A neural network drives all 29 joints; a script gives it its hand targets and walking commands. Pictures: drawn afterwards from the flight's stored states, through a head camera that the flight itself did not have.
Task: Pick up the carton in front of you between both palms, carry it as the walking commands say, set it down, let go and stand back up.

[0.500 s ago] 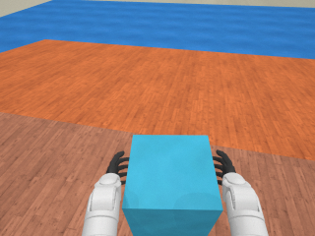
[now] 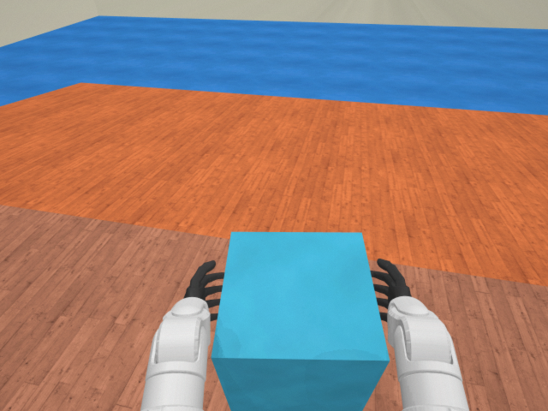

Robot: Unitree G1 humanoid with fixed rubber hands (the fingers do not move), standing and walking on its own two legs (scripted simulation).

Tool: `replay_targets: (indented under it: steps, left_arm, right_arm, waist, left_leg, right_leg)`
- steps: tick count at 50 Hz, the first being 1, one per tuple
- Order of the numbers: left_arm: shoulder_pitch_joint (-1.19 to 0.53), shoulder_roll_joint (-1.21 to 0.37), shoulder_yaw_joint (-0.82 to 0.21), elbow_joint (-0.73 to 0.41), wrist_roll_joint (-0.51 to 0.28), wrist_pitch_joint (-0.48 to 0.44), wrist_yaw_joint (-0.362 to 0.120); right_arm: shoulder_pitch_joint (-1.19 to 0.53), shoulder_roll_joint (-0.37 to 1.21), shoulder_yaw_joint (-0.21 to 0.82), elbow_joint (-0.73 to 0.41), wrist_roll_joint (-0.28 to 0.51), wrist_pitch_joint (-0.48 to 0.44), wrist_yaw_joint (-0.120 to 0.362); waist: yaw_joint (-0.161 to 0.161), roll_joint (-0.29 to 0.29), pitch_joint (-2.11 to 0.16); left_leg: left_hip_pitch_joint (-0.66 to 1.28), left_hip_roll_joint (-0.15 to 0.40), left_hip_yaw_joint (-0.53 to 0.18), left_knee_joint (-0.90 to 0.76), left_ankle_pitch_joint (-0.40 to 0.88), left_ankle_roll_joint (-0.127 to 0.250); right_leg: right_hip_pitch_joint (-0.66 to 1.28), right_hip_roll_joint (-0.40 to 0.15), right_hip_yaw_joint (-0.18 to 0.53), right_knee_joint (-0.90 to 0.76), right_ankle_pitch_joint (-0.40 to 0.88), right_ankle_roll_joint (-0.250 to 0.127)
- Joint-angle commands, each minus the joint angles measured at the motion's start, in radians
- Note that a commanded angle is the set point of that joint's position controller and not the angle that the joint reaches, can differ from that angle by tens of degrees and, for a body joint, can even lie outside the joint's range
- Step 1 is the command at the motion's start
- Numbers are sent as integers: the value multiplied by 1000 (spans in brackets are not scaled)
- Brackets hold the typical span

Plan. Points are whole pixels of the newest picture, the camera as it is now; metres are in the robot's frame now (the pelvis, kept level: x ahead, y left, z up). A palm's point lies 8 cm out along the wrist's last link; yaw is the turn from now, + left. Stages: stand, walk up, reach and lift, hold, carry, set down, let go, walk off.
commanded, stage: carry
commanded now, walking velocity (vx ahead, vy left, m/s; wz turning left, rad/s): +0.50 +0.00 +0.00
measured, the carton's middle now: (295, 327) +0.30 +0.00 -0.03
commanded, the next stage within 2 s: none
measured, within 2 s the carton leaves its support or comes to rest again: neither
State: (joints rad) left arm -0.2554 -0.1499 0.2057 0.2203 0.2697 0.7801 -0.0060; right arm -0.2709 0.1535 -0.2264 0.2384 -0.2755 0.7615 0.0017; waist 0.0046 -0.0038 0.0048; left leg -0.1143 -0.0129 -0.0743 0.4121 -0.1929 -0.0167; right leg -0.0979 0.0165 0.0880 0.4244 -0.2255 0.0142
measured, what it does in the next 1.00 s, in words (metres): walks ahead: left foot, then right foot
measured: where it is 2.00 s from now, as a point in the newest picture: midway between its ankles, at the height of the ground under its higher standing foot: (305, 264)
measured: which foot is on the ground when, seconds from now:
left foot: down 0.00-0.16, up 0.18-0.42, down 0.44-0.86, up 0.88-1.00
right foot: down 0.00-0.46, up 0.48-0.82, down 0.84-1.00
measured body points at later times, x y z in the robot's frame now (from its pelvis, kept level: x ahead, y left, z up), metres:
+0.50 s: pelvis +0.15 +0.00 -0.01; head +0.11 +0.00 +0.44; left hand +0.41 +0.15 +0.08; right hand +0.41 -0.16 +0.08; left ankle +0.18 +0.09 -0.74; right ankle +0.03 -0.11 -0.72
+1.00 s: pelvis +0.43 -0.08 +0.00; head +0.43 -0.09 +0.45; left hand +0.68 +0.07 +0.06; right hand +0.69 -0.23 +0.06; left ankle +0.35 +0.06 -0.65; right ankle +0.46 -0.15 -0.74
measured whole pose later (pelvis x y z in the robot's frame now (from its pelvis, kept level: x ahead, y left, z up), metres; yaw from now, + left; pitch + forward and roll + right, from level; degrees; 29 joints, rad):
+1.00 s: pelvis +0.43 -0.08 +0.00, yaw +0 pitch +4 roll +1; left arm -0.03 -0.13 0.06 -0.42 0.06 1.22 0.12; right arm -0.06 0.13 -0.08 -0.42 -0.06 1.24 -0.13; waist 0.02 0.02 -0.09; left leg -0.48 0.10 0.07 1.13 -0.33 0.01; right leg -0.34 -0.05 -0.27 0.46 -0.20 -0.08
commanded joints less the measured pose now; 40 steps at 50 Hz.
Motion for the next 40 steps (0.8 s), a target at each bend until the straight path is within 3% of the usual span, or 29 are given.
replay_targets:
  steps: [1,2,3,4,5,7,8,9,10,11,12,14,19,21,22,23,24,25,27,28,30,32,37,40]
  left_arm:
    - [-617,-933,-595,-119,-302,-52,-228]
    - [-627,-940,-616,-142,-318,-46,-225]
    - [-635,-941,-633,-160,-336,-36,-221]
    - [-640,-939,-658,-180,-355,-23,-217]
    - [-641,-939,-682,-200,-376,-8,-213]
    - [-638,-942,-718,-246,-416,35,-201]
    - [-610,-929,-721,-258,-416,62,-188]
    - [-571,-898,-711,-272,-410,89,-174]
    - [-552,-868,-704,-302,-402,116,-157]
    - [-536,-857,-703,-334,-401,145,-136]
    - [-519,-846,-704,-371,-409,172,-117]
    - [-488,-838,-721,-450,-430,218,-88]
    - [-317,-834,-770,-606,-470,324,-53]
    - [-271,-831,-786,-651,-488,358,-50]
    - [-259,-825,-796,-678,-499,374,-48]
    - [-253,-823,-803,-709,-512,393,-47]
    - [-272,-812,-818,-760,-535,414,-48]
    - [-323,-805,-836,-795,-562,428,-51]
    - [-352,-826,-839,-795,-586,438,-55]
    - [-345,-835,-835,-790,-590,439,-53]
    - [-320,-847,-826,-788,-586,437,-45]
    - [-276,-838,-811,-776,-565,436,-33]
    - [-204,-788,-778,-767,-514,444,-9]
    - [-196,-766,-770,-771,-507,452,-11]
  right_arm:
    - [-548,933,587,-90,304,-34,236]
    - [-567,932,604,-118,315,-30,230]
    - [-564,931,616,-133,316,-20,219]
    - [-540,931,629,-157,319,-4,207]
    - [-525,923,646,-193,326,15,194]
    - [-528,897,673,-267,347,63,168]
    - [-535,901,699,-299,361,97,157]
    - [-547,895,720,-328,377,128,149]
    - [-577,886,740,-347,398,153,143]
    - [-577,882,760,-367,421,178,136]
    - [-558,873,780,-394,446,204,127]
    - [-510,873,809,-438,484,253,108]
    - [-340,851,839,-595,522,352,64]
    - [-262,851,828,-631,515,386,54]
    - [-218,851,817,-655,513,401,51]
    - [-175,831,800,-677,502,417,46]
    - [-156,830,786,-670,491,424,41]
    - [-168,836,779,-692,490,429,36]
    - [-234,856,789,-750,509,441,27]
    - [-266,862,802,-775,522,443,24]
    - [-288,863,829,-805,548,448,22]
    - [-276,850,842,-807,564,453,25]
    - [-223,797,843,-786,578,467,33]
    - [-220,780,839,-784,570,477,36]
  waist:
    - [-12,82,-245]
    - [-14,133,-236]
    - [-12,184,-248]
    - [-11,183,-275]
    - [-10,154,-299]
    - [-1,75,-339]
    - [12,-100,-325]
    - [22,-286,-254]
    - [16,-235,-212]
    - [17,-163,-214]
    - [16,-113,-240]
    - [20,-127,-289]
    - [29,-148,-324]
    - [13,-90,-348]
    - [-1,-49,-382]
    - [-22,103,-419]
    - [-32,297,-380]
    - [-36,245,-329]
    - [-30,88,-301]
    - [-29,58,-298]
    - [-26,81,-291]
    - [-24,95,-280]
    - [-26,143,-221]
    - [-15,143,-212]
  left_leg:
    - [-52,122,-85,-129,-571,36]
    - [-55,158,-133,-163,-631,56]
    - [-69,213,-197,-181,-579,89]
    - [-88,242,-215,-193,-510,110]
    - [-115,238,-181,-177,-471,115]
    - [-255,157,-44,-27,-465,82]
    - [-389,62,87,183,-428,30]
    - [-587,-2,180,388,-337,-6]
    - [-632,69,116,453,-281,5]
    - [-636,91,109,460,-271,8]
    - [-625,97,121,430,-233,5]
    - [-546,66,178,316,-165,-6]
    - [-341,15,271,54,-58,-12]
    - [-64,10,300,-60,16,-4]
    - [151,74,239,-55,-7,15]
    - [331,273,-30,-126,-216,74]
    - [414,452,-355,-198,-338,200]
    - [355,496,-422,-209,-302,255]
    - [245,452,-306,-232,-256,233]
    - [200,426,-235,-263,-289,207]
    - [148,366,-74,-288,-197,167]
    - [111,318,27,-284,-116,153]
    - [58,270,163,-245,45,116]
    - [31,251,227,-111,127,86]
  right_leg:
    - [-197,-32,-38,17,-417,-14]
    - [-250,-1,-85,109,-387,-3]
    - [-241,10,-133,213,-246,2]
    - [-232,1,-148,243,-183,0]
    - [-190,-7,-165,191,-181,-5]
    - [32,-14,-158,-13,-170,-26]
    - [78,-159,87,-152,-366,-74]
    - [129,-341,392,-289,-541,-149]
    - [107,-396,470,-318,-495,-199]
    - [89,-385,417,-304,-422,-213]
    - [107,-358,321,-285,-321,-199]
    - [126,-277,133,-253,-137,-161]
    - [92,-244,5,-171,15,-156]
    - [-67,-203,-76,-33,-9,-120]
    - [-224,-179,-118,75,-9,-88]
    - [-426,-124,-193,301,-122,-41]
    - [-678,-39,-232,461,-267,-14]
    - [-734,-87,-153,568,-312,-33]
    - [-743,-141,-120,642,-250,-38]
    - [-718,-156,-123,599,-182,-34]
    - [-649,-147,-165,485,-77,-12]
    - [-581,-128,-201,365,-3,3]
    - [-412,-88,-282,139,151,-8]
    - [-245,-59,-347,69,135,-26]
